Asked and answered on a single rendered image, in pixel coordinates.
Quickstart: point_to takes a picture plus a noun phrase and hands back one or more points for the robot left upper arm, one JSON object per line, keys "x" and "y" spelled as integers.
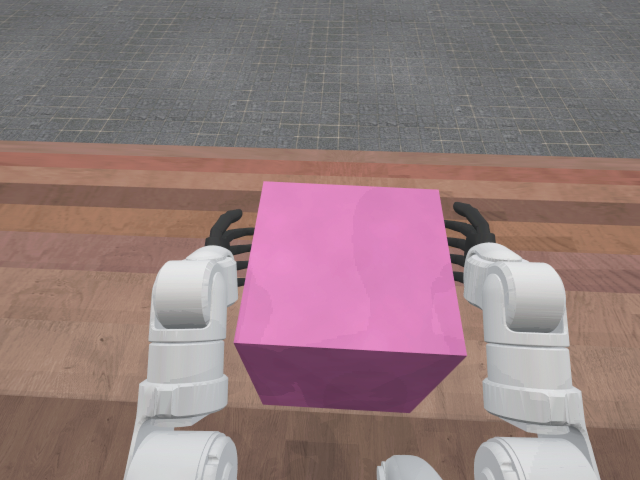
{"x": 184, "y": 455}

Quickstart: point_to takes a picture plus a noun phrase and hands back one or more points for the robot right hand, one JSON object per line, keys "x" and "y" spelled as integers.
{"x": 476, "y": 233}

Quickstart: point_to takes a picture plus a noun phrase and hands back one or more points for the left robot forearm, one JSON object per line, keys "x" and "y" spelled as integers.
{"x": 188, "y": 317}

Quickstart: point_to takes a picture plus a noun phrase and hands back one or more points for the carton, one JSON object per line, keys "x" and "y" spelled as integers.
{"x": 349, "y": 299}

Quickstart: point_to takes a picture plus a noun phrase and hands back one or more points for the right robot forearm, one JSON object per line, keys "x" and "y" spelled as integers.
{"x": 529, "y": 383}

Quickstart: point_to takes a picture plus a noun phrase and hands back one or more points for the robot right upper arm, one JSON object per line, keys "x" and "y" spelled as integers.
{"x": 523, "y": 458}

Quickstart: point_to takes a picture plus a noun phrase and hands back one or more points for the right robot thigh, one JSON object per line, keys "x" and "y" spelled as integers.
{"x": 406, "y": 467}

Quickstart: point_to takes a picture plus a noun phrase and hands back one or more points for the robot left hand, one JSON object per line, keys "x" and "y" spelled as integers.
{"x": 220, "y": 237}

